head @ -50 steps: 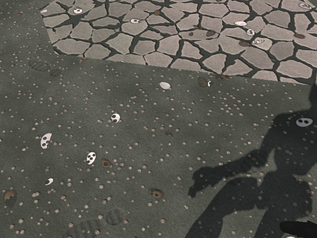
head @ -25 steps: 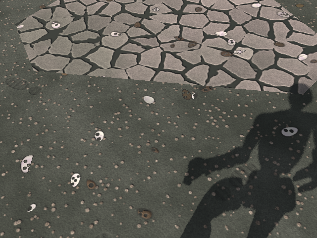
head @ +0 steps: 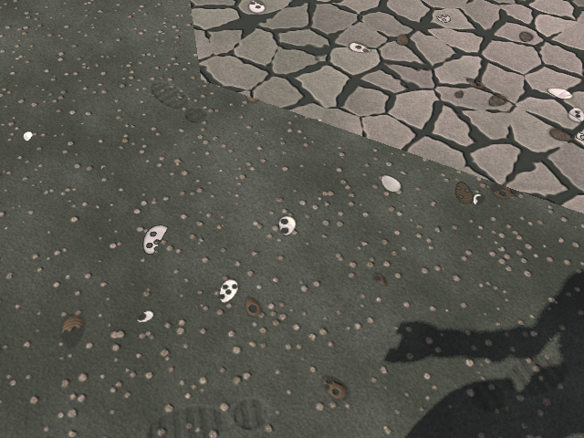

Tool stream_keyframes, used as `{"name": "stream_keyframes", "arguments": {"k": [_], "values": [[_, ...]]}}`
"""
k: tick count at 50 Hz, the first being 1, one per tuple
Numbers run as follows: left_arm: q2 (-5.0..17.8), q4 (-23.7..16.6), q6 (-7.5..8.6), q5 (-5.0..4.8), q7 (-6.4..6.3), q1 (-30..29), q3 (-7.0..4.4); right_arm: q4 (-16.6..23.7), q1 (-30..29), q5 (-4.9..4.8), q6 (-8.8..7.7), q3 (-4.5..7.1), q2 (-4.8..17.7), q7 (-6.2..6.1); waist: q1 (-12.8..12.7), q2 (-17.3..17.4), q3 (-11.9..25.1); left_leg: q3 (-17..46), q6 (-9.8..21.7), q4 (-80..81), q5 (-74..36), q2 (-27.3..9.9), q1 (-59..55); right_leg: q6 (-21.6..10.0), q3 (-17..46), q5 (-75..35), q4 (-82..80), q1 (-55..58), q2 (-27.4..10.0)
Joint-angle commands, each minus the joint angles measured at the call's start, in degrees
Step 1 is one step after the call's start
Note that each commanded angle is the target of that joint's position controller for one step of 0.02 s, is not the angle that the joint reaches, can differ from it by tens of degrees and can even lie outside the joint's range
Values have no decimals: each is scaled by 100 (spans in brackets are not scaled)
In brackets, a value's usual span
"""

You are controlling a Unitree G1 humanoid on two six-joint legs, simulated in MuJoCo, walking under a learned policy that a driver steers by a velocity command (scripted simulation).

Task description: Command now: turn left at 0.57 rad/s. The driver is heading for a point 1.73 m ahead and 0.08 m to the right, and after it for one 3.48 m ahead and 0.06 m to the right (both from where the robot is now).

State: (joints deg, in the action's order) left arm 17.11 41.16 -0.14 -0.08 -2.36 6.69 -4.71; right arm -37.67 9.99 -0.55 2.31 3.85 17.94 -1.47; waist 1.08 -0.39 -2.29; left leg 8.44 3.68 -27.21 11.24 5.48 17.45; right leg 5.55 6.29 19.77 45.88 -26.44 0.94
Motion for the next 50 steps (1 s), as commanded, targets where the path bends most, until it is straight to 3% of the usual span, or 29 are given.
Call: {"name": "stream_keyframes", "arguments": {"k": [1,4,5,6,7,8,9,10,11,12,15,17,19,21,22,23,24,25,26,28,34,41,50], "values": [[523,-428,166,-31,62,-149,-127,447,-162,-4,-21,298,1013,5,48,929,630,1856,941,669,-775,-1416,-628,-54,-22,78,-510,131,117],[551,-378,256,-53,147,105,-149,509,-303,-56,24,287,965,20,-71,958,743,2096,821,382,-1253,-1349,-789,-200,-80,-155,-1390,599,144],[533,-308,283,-42,179,296,-154,531,-380,-87,46,260,901,3,-196,933,793,2016,677,202,-1321,-1224,-709,-284,-173,-685,-2055,1023,117],[620,-279,296,6,187,386,-178,516,-277,-94,54,218,772,-19,-209,790,829,1864,433,-7,-917,-1024,-464,-417,-46,-1348,-2534,1535,-148],[945,-369,277,117,164,374,-223,504,11,-1,35,130,496,-13,-23,-118,965,1284,92,-858,397,-562,43,-805,926,-1977,-2746,2080,-1168],[1255,-335,226,276,165,239,-266,628,47,-35,-14,152,544,-12,191,-1492,581,262,-244,-1717,2222,313,1036,-1761,2080,-2907,-2879,1967,-1989],[923,-446,247,253,163,156,-194,524,108,71,-64,279,980,-23,20,-1204,618,242,-525,-3025,2655,34,1151,-2272,2365,-2840,-2894,1750,-2357],[760,-478,250,177,142,29,-131,412,132,17,-63,361,1134,-8,42,-853,545,271,-616,-3598,2337,-25,1195,-2159,1930,-2651,-2820,1666,-2089],[678,-480,238,99,129,-118,-99,278,202,8,-17,353,997,-21,107,-639,477,253,-725,-3794,2042,-61,1215,-1895,1464,-2373,-2732,1657,-1725],[603,-462,232,16,122,-168,-64,241,198,21,27,318,854,-33,69,-637,404,271,-813,-3874,1790,-75,1327,-1777,1241,-2366,-2672,1732,-1565],[487,-363,163,44,114,-64,10,263,56,-16,43,150,391,4,-16,-812,469,-112,-948,-2959,1511,-213,942,-1703,621,-2761,-2577,1826,-1191],[551,-330,105,53,117,-27,-1,320,-135,8,21,43,184,35,-147,-1026,583,-463,-960,-1874,1582,-436,404,-1688,466,-2824,-2489,1866,-1118],[718,-261,43,32,131,192,-33,302,-181,-32,2,51,259,56,-283,-1125,627,-678,-924,-1009,1360,-436,23,-1749,602,-2856,-2402,1920,-1202],[666,-206,29,-50,149,189,18,103,156,-13,-15,70,281,72,-76,-976,579,-821,-744,533,101,-376,-705,-1575,548,-2750,-2244,1707,-1121],[586,-117,83,-52,165,428,57,94,176,45,-20,76,403,62,-108,-797,584,-572,-583,899,-499,-511,-1190,-1304,527,-2482,-2248,1443,-1054],[475,-107,170,74,205,535,113,150,253,97,-17,114,713,12,-206,-224,769,27,-376,688,-1641,-1085,-1749,-927,270,-1948,-1967,1071,-839],[230,-99,249,157,239,742,173,79,74,151,-8,137,877,8,-534,772,783,238,-10,329,-1467,-1348,-1319,-563,-269,-899,-2038,1132,-351],[341,-76,257,208,227,392,182,130,-68,155,-41,53,462,70,-289,683,692,242,131,424,-628,-1256,-822,-339,-328,-805,-2031,1518,-339],[432,-72,247,173,222,163,153,98,-76,193,-82,-1,305,97,-199,539,510,170,52,487,-231,-1109,-690,-272,-355,-954,-1980,1519,-304],[433,-14,189,116,161,149,143,22,-18,181,-173,2,389,95,-163,552,302,113,-76,515,-250,-1007,-530,-308,-352,-1211,-1904,1505,-308],[373,291,126,78,96,342,138,-132,142,143,-257,-74,259,56,-183,390,138,86,-108,508,-326,-938,-416,-264,-331,-1294,-1980,1582,-340],[441,667,99,52,39,437,113,-338,217,124,-295,-92,214,64,-173,165,193,-3,-95,477,-625,-855,-534,-199,-314,-1491,-2025,1690,-379],[472,1140,55,28,-27,531,106,-744,343,101,-306,-97,188,58,-176,117,184,-166,-129,470,-793,-740,-589,-217,-330,-1591,-2061,1765,-376]]}}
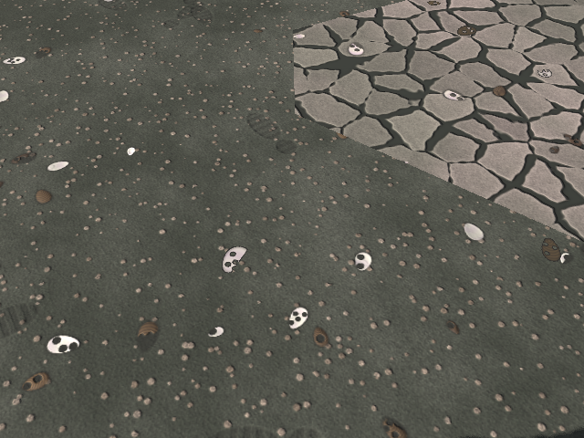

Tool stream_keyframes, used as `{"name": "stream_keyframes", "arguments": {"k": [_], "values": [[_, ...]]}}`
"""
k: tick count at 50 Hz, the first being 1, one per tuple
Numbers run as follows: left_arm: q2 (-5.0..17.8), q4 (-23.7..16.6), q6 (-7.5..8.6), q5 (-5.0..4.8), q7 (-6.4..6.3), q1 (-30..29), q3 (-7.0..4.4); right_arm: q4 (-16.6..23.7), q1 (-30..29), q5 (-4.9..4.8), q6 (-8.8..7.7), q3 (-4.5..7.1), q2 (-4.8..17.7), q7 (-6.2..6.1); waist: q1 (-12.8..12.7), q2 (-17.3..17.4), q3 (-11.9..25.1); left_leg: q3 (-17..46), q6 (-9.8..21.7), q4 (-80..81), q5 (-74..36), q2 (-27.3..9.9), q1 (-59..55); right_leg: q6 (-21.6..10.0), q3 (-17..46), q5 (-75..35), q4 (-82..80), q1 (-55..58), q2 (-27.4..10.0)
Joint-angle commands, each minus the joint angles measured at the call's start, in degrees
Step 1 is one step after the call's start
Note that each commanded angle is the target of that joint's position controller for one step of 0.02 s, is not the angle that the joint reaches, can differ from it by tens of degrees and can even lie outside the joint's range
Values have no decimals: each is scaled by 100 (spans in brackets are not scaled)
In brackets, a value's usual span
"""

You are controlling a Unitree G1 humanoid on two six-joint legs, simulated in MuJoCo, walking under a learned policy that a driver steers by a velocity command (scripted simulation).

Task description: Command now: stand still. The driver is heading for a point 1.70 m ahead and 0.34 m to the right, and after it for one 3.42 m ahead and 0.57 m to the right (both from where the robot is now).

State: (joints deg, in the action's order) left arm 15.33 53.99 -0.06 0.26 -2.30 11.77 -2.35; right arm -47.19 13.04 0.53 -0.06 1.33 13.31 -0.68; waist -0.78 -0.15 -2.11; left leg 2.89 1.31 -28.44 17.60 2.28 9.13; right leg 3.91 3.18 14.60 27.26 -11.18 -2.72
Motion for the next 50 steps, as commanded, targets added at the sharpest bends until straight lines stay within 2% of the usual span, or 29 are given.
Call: {"name": "stream_keyframes", "arguments": {"k": [1,15,30,31,33,34,35,36,37,38,39,40,41,42,43,44,45,46,47,48,49,50], "values": [[646,-93,42,-8,-38,32,-129,159,52,-9,-69,153,651,-24,9,93,156,372,101,595,-1425,-410,244,-58,-22,-1074,-205,239,-6],[528,475,3,-22,-73,135,-92,-451,255,-33,-61,100,633,-84,13,49,11,202,22,626,-1211,-300,293,-118,-86,-977,-285,191,64],[352,808,-14,-27,-83,328,-21,-908,481,-50,-55,27,527,-119,29,26,-95,99,-21,654,-972,-248,368,-163,-132,-837,-312,95,127],[271,869,-20,-27,-85,431,1,-977,576,-50,-46,17,489,-129,30,72,28,76,-1,723,-359,-210,323,-172,-235,-338,-278,133,215],[249,853,-17,-81,-97,403,-3,-983,603,-120,-9,96,727,-168,92,335,-222,333,246,933,1817,-289,577,-272,-560,1232,208,-289,523],[232,776,25,-79,-87,300,3,-960,658,-144,-19,131,842,-173,149,536,-462,738,441,1190,2654,-561,732,-334,-613,1624,515,-678,568],[145,677,109,-79,-54,166,26,-969,819,-172,-59,179,985,-165,238,839,-626,1354,692,1518,3172,-996,717,-372,-675,1521,982,-1049,559],[30,601,214,-96,0,113,57,-979,905,-198,-111,243,1147,-156,270,1154,-717,2052,987,1822,3362,-1497,768,-426,-617,1207,1545,-1210,431],[37,552,317,-130,60,85,56,-951,853,-210,-161,263,1154,-152,239,1173,-858,2454,1190,1989,3231,-1787,906,-535,-436,1126,1826,-1319,237],[36,528,404,-177,119,137,51,-890,677,-205,-204,251,1086,-140,126,1144,-945,2479,1217,1963,2931,-1865,912,-656,-357,1277,1748,-1360,122],[20,554,477,-206,167,307,53,-804,440,-239,-225,236,1010,-122,-39,1051,-938,2193,1095,1807,2559,-1756,964,-777,-377,1314,1193,-1068,75],[8,729,531,-211,197,777,31,-697,100,-291,-214,220,959,-105,-327,881,-824,1648,858,1515,2141,-1433,1321,-864,-512,866,243,-140,160],[91,965,544,-161,207,1252,-31,-612,-52,-284,-217,198,864,-93,-474,547,-668,1080,642,909,1484,-983,1655,-782,-505,288,-188,713,334],[396,1136,546,-106,205,1936,-130,-541,-117,-212,-262,103,536,-65,-650,-412,-279,282,329,-674,746,-444,2131,-895,688,595,-728,1529,-407],[1172,1171,582,-125,271,2586,-292,-298,-142,-189,-362,58,320,-93,-740,-1809,6,-333,59,-2299,1147,168,3116,-1627,3094,1453,-1707,2097,-1651],[960,1103,663,-9,302,2284,-191,-277,-119,-321,-443,106,496,-94,-503,-1379,-212,194,126,-3439,1490,-53,3516,-2013,4058,2117,-2005,1700,-2100],[589,904,718,-47,297,1749,-95,-306,-91,-383,-510,120,575,-40,-284,-803,-670,356,247,-3882,943,-387,3852,-1894,3463,2051,-1973,1475,-1951],[437,779,737,-68,312,1469,-50,-404,-17,-342,-564,132,566,9,-186,-621,-682,269,324,-3872,374,-579,3880,-1659,2711,1644,-1971,1443,-1612],[386,707,725,-85,331,1324,-21,-421,-93,-270,-608,184,650,26,-139,-494,-662,170,340,-3622,-75,-715,3891,-1463,2143,926,-1987,1507,-1389],[236,699,693,-71,329,1375,30,-394,-245,-211,-627,234,732,61,-162,-512,-588,75,312,-3357,-398,-816,3757,-1308,1607,122,-1991,1540,-1180],[109,729,648,-45,310,1557,71,-396,-305,-190,-624,246,680,109,-199,-564,-455,-64,259,-3180,-597,-830,3605,-1239,1202,-547,-1972,1597,-998],[129,756,614,-26,280,1730,80,-381,-374,-185,-604,228,544,147,-223,-598,-362,-192,181,-3027,-739,-812,3559,-1257,952,-1128,-1939,1643,-929]]}}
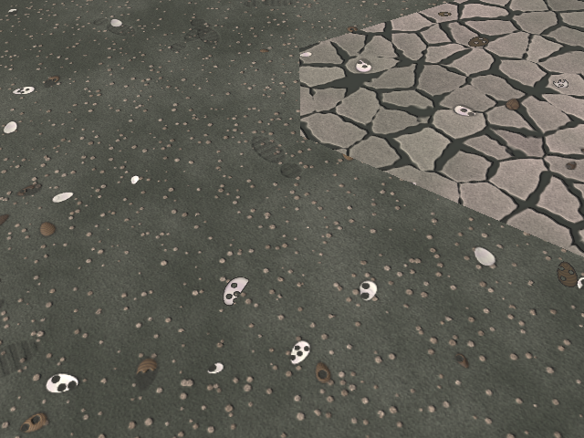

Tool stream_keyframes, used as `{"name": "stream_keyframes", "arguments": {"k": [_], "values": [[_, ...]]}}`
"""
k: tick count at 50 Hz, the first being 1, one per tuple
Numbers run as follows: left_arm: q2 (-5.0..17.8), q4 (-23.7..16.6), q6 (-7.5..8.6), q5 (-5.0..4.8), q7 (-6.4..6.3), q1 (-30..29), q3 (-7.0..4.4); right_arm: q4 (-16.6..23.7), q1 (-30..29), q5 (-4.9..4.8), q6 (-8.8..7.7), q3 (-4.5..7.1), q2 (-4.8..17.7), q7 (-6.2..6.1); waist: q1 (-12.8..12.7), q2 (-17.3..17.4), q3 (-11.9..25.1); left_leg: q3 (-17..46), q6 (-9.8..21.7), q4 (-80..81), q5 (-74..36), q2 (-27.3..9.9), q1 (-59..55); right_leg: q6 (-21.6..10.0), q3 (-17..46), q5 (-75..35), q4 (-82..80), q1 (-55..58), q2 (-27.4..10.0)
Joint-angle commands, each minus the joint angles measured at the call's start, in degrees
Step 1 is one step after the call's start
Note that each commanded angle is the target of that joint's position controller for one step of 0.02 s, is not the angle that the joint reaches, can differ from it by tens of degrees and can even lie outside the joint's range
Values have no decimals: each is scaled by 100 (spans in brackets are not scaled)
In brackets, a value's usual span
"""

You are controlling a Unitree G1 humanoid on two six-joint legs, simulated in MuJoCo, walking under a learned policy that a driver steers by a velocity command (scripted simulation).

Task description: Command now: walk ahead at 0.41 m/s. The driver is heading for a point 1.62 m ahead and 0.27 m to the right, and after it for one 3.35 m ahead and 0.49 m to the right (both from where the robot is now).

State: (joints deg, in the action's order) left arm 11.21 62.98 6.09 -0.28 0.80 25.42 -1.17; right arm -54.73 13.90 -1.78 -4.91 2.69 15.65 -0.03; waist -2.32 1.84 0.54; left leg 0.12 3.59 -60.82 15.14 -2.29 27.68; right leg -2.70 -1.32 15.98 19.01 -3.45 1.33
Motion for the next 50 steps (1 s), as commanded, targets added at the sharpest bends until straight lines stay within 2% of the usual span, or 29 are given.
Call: {"name": "stream_keyframes", "arguments": {"k": [1,5,10,12,13,14,15,16,17,18,19,20,22,23,25,28,31,36,39,40,41,42,43,44,45,46,47,48,50], "values": [[611,-146,-33,35,-69,458,-43,436,-620,51,-93,67,202,105,-92,-751,-609,-4,-135,443,-610,-340,1716,-643,1223,-1658,-1119,864,-1302],[906,-276,-108,57,-187,463,-77,856,-1682,35,-65,-63,-34,140,-248,-675,-829,-256,-339,2028,-1326,-139,1198,-689,775,-1817,-1372,225,-1186],[1010,-228,-120,-63,-218,624,-162,1136,-2242,-15,-91,-74,160,251,-162,-742,-1027,-200,-119,2912,-1608,-30,800,-676,609,-2177,-1348,522,-1501],[1108,-284,-162,-50,-221,470,-217,1135,-2017,-4,-126,7,362,282,114,-793,-742,-238,69,3051,-1382,111,314,-558,496,-3450,-866,880,-1603],[1188,-325,-199,-22,-219,381,-251,1050,-1635,2,-128,89,521,270,353,-915,-389,-353,175,2988,-1239,287,-278,-494,424,-4575,-349,975,-1600],[1176,-375,-254,20,-215,273,-252,794,-773,-14,-113,221,728,234,795,-945,155,-462,328,2982,-1189,470,-1338,-378,260,-5380,638,838,-1428],[1122,-478,-275,66,-202,179,-214,504,252,-21,-76,345,966,173,1249,-863,771,-125,542,2907,-1162,173,-2896,-206,173,-4909,1943,-31,-1201],[461,-616,-197,124,-129,753,-31,327,1139,145,-38,475,1529,124,1088,431,1798,2274,1348,3052,-249,-1393,-5191,112,14,-2207,4247,-2155,-375],[201,-513,-29,-20,-84,883,54,244,1180,134,-15,374,1246,159,979,1222,2391,4526,1818,4343,676,-2133,-5504,184,670,1510,5654,-3116,264],[781,-715,110,-196,-60,267,-106,285,584,80,-50,252,863,180,901,853,1291,3971,1458,4599,940,-1848,-4592,28,926,1345,6126,-3690,-127],[966,-887,174,-290,-75,-266,-154,406,30,89,-80,182,621,181,721,462,568,3019,1240,4711,519,-1656,-3599,-70,737,840,6017,-3731,-440],[937,-923,169,-247,-124,-485,-181,451,-376,136,-125,125,458,218,490,7,146,2294,1103,4891,-207,-1420,-2661,-64,623,376,5629,-3457,-705],[739,-882,16,-124,-175,-290,-231,408,-610,218,-175,60,243,258,124,181,-9,1464,955,5192,-729,-1033,-1743,-37,633,-5,5093,-2755,-979],[610,-878,-52,-106,-183,-221,-224,343,-539,199,-187,60,247,260,60,208,-63,1282,997,5317,-849,-971,-1528,-9,584,-20,4926,-2646,-1012],[618,-1025,-132,-67,-202,-473,-247,207,-327,184,-214,80,405,207,22,183,-283,997,1092,5530,-1056,-938,-1288,99,496,-267,4522,-2871,-1077],[711,-1358,-119,3,-194,-1312,-275,92,26,185,-188,116,613,68,200,49,-479,793,1076,5648,-1268,-906,-1528,264,440,-1226,3417,-3500,-1111],[579,-1564,-51,-12,-113,-2031,-212,27,341,136,-141,120,710,-6,427,37,-511,413,870,5633,-1459,-709,-1666,273,209,-2151,2100,-3248,-875],[627,-1890,-13,-90,50,-2859,-157,-230,973,55,-18,152,790,-38,674,14,-623,429,795,5301,-1512,-1055,-2697,177,191,-2050,1217,-3380,-679],[837,-1977,27,-99,134,-2743,-215,-252,948,57,91,208,889,-60,456,144,-445,491,646,4776,-2351,-1289,-3270,-45,142,-1363,983,-3064,-540],[979,-1906,38,-99,136,-2379,-283,-214,825,70,125,221,936,-59,216,242,-199,403,566,4314,-3284,-1224,-3292,-150,-9,-1191,919,-2470,-367],[1202,-1651,37,-94,111,-1533,-418,-174,736,99,165,187,855,-54,-210,207,317,184,430,3314,-4042,-944,-3097,-313,-165,-1231,831,-1336,-179],[1591,-1388,27,-39,61,-419,-552,-42,764,182,169,88,657,-55,-598,-124,1171,-60,241,1719,-3217,-621,-2100,-647,545,-1333,1055,439,-836],[2121,-1204,-19,19,67,201,-689,-6,1499,183,49,-138,-103,19,-341,-1583,2022,-244,-201,-543,-337,440,344,-1597,3276,-157,586,2662,-2242],[1567,-1231,-16,8,86,173,-517,-92,1308,91,-102,-76,237,40,-446,-1416,2138,663,-112,-1305,1714,486,1049,-1571,4336,222,-142,2737,-2378],[1299,-1315,1,-11,75,-368,-417,89,744,-81,-197,61,729,62,-343,-1130,1228,682,9,-1559,1386,150,1499,-1253,3459,112,-214,1988,-2202],[1148,-1451,7,0,70,-909,-360,168,407,-99,-229,65,741,34,-162,-711,705,501,30,-1337,828,-181,1378,-1108,2676,-481,-344,1107,-1994],[980,-1486,12,31,93,-1219,-312,184,202,-9,-205,95,682,-6,-18,-425,306,405,4,-967,451,-373,1173,-1022,2120,-957,-557,351,-1756],[889,-1480,40,77,107,-1346,-281,169,294,38,-135,118,580,-25,178,-590,191,437,-18,-675,188,-550,788,-948,1730,-1271,-725,-123,-1580],[850,-1391,70,67,127,-1298,-279,105,470,66,7,98,316,-28,327,-626,118,369,-103,-380,-15,-609,471,-1000,1341,-1561,-989,-518,-1409]]}}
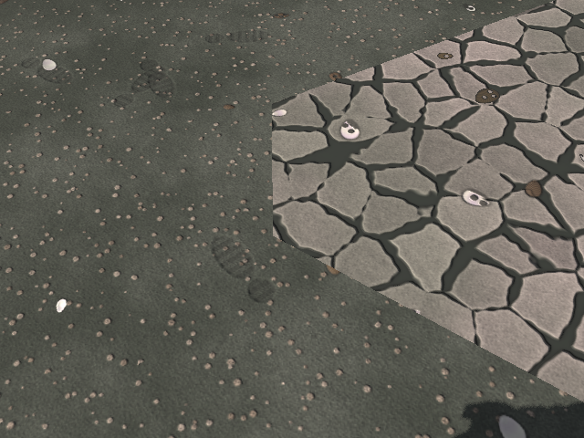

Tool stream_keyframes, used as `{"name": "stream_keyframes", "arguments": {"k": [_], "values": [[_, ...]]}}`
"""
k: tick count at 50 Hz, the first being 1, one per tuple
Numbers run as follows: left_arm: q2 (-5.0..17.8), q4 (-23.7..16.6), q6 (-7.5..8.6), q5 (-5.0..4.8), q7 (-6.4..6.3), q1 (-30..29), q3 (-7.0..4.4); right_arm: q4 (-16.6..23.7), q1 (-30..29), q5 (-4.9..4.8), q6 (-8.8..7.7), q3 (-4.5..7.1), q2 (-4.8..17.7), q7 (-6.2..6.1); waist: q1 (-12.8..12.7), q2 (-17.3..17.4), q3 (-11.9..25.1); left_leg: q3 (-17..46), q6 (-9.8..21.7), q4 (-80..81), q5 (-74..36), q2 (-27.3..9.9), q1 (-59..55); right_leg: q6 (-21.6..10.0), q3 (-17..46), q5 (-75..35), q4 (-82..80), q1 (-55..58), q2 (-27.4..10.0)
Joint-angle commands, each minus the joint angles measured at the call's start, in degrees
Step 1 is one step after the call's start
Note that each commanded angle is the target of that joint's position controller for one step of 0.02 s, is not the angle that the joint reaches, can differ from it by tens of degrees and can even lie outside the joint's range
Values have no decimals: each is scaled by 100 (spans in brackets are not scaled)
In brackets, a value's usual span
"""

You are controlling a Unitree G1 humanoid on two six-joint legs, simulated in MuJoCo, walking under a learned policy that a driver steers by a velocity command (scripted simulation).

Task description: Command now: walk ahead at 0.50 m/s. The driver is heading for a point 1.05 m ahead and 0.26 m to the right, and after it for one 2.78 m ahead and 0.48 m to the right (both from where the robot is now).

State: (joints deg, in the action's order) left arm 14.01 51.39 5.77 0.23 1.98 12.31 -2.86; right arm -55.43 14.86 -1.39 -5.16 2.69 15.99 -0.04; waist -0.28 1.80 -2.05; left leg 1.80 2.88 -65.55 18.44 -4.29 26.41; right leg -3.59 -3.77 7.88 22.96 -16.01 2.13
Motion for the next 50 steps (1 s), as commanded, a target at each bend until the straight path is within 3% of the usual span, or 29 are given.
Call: {"name": "stream_keyframes", "arguments": {"k": [1,5,8,12,14,17,18,19,20,21,22,23,24,25,27,31,36,41,44,46,47,48,49,50], "values": [[642,-177,115,8,-10,90,-128,196,323,36,76,103,250,-37,157,-573,300,168,-78,260,-469,-430,674,-950,1432,-893,-1476,658,-1464],[811,4,66,-10,-145,468,-169,506,-521,113,91,126,257,-36,1,-470,26,124,-256,1526,-1536,-450,1323,-931,1077,-1117,-1676,861,-1419],[865,100,29,-49,-206,685,-171,671,-1120,92,41,83,149,19,-173,-514,-105,-44,-264,2588,-2317,-276,1127,-785,763,-947,-1752,889,-1265],[910,334,-39,-103,-234,1108,-195,888,-1776,40,-1,39,150,115,-372,-489,-301,-130,-202,3292,-2396,-112,1143,-765,701,-870,-1632,1428,-1449],[937,418,-101,-122,-259,1189,-224,1008,-1961,25,-39,39,205,185,-353,-501,-349,-74,-83,3498,-2112,-94,1239,-719,748,-1061,-1420,1843,-1644],[1033,425,-185,-140,-286,1068,-275,1004,-1660,24,-93,125,429,239,-68,-618,-106,-207,125,3695,-1495,119,514,-576,813,-2197,-830,2118,-1755],[1039,396,-217,-140,-283,940,-269,865,-1114,33,-109,220,577,220,270,-652,209,-361,227,3821,-1447,312,-325,-483,733,-3061,-195,1995,-1596],[888,337,-237,-101,-278,889,-202,563,-98,51,-115,373,874,169,705,-542,847,-304,396,3744,-1578,271,-1805,-319,560,-3120,959,1440,-1256],[637,165,-229,28,-279,992,-86,391,942,135,-102,489,1353,99,950,275,1794,1099,747,3637,-1522,-967,-3605,-99,284,-1122,2884,135,-763],[-96,206,-108,-90,-232,1738,92,287,1070,153,-76,499,1515,142,514,1728,2420,3661,1535,4480,-380,-2034,-5068,162,616,2563,4558,-1893,172],[658,256,-14,-255,-234,1295,-79,361,847,103,-97,346,915,138,705,934,1920,3516,1259,4782,198,-1827,-4603,93,1254,2555,5152,-2414,-156],[891,95,31,-346,-239,810,-161,446,367,94,-123,271,663,113,617,684,1149,2588,969,4893,-29,-1678,-3833,14,1137,1985,5153,-2667,-430],[830,70,18,-321,-286,602,-170,510,-69,122,-148,219,522,118,417,237,778,1958,826,5083,-517,-1487,-3034,33,1030,1444,4926,-2396,-722],[753,67,-34,-244,-318,512,-216,511,-328,155,-168,182,351,126,275,183,461,1420,719,5317,-824,-1277,-2442,46,1024,1092,4629,-2169,-880],[471,118,-184,-245,-291,769,-220,440,-461,233,-201,165,241,125,35,406,342,743,682,5609,-1270,-1086,-1888,64,1043,771,4402,-1666,-1054],[370,-122,-346,-201,-279,364,-251,300,-306,241,-225,244,473,14,-6,142,9,-67,754,5870,-1964,-1063,-1801,169,1071,41,3855,-2249,-1097],[268,-445,-292,-146,-130,-423,-200,270,-142,216,-146,272,628,-111,189,38,-185,-890,602,5963,-2317,-918,-2085,205,665,-1131,2327,-2329,-967],[182,-934,-293,-149,61,-1285,-114,122,405,114,43,328,769,-146,470,-44,-432,-1255,558,5600,-2986,-1209,-3123,37,199,-823,1522,-2675,-824],[373,-1124,-321,-170,160,-1181,-198,206,257,60,168,389,970,-174,197,216,-157,-1500,409,4805,-5142,-1283,-3444,-222,-228,-75,1388,-2014,-427],[735,-1006,-351,-205,159,-289,-390,296,80,32,255,429,1129,-206,-376,409,405,-1592,273,3397,-6465,-1212,-3321,-504,-449,354,1340,-756,7],[1074,-778,-358,-206,85,649,-582,356,-55,5,263,408,1113,-209,-886,251,873,-1681,67,2106,-5884,-974,-2683,-738,-308,-55,830,682,184],[1622,-631,-417,-186,-58,1261,-736,505,74,186,189,286,729,-186,-903,-773,1332,-1645,-188,229,-2618,-573,-1035,-1095,1377,-191,769,2336,-866],[1918,-811,-330,-155,-32,962,-731,818,439,173,-38,81,87,-82,-273,-1700,2021,-554,-438,-1550,1557,731,1189,-2299,4889,857,-221,3861,-2124],[1370,-836,-266,-104,6,1092,-562,930,-309,-54,-277,185,617,14,-675,-834,1982,398,-254,-1754,1361,449,1840,-2001,4856,942,-709,3850,-2104]]}}
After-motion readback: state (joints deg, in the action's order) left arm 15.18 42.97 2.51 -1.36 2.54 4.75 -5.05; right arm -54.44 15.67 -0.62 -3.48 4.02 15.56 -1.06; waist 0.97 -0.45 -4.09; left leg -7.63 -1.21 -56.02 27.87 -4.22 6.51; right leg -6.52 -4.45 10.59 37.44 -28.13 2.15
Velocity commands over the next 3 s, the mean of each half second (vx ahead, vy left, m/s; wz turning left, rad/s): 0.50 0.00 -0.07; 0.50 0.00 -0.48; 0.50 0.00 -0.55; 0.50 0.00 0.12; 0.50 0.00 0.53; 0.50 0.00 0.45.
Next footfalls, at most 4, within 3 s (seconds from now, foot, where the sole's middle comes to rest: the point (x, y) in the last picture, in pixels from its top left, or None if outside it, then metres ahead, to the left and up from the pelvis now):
0.38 left None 0.40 0.16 -0.78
0.94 right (365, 362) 0.66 -0.11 -0.78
1.44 left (338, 246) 1.01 -0.07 -0.78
1.92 right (457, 232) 1.05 -0.41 -0.78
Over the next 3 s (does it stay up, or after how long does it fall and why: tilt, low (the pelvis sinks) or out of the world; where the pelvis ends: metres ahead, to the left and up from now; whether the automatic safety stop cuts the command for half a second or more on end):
stays up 1.55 -0.39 -0.01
